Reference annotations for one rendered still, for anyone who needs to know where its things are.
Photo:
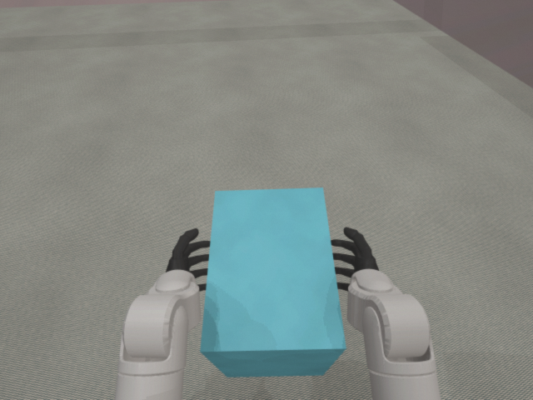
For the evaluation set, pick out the robot left forearm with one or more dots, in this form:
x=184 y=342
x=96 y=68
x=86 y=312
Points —
x=153 y=348

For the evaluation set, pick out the carton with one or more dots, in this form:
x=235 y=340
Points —
x=272 y=307

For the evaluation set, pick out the robot left hand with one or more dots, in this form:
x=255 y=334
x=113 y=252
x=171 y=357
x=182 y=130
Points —
x=180 y=255

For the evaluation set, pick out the robot right forearm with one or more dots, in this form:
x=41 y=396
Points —
x=397 y=336

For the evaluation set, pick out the robot right hand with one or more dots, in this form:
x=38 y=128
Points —
x=363 y=258

